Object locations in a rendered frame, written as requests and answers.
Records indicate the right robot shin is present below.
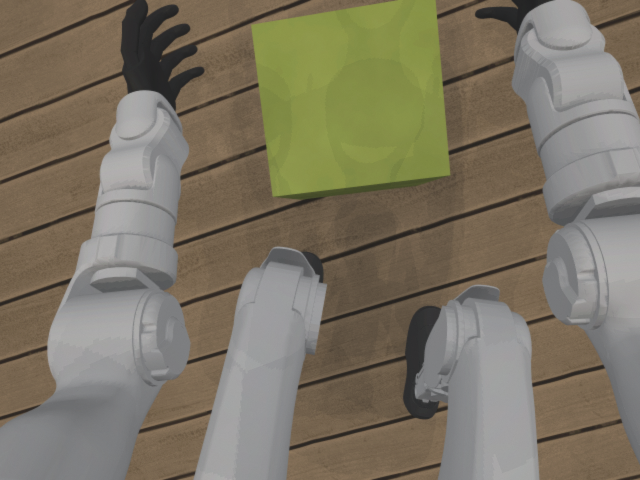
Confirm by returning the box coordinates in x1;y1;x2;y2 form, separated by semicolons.
415;285;532;403

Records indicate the left robot upper arm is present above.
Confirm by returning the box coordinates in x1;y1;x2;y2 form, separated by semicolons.
0;288;190;480

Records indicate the left robot hand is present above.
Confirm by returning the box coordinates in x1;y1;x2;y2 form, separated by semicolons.
121;0;204;111

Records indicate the right robot upper arm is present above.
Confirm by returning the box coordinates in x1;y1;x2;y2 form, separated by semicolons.
542;214;640;464

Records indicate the left robot forearm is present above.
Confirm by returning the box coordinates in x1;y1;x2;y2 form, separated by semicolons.
47;90;189;379

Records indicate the carton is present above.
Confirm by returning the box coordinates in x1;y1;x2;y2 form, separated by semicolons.
251;0;450;200

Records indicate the right robot forearm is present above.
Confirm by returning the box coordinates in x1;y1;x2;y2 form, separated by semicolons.
512;0;640;226

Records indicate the robot left thigh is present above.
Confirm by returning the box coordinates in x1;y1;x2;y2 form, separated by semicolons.
193;261;327;480

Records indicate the right robot hand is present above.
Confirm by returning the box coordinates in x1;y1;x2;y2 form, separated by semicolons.
475;0;553;35

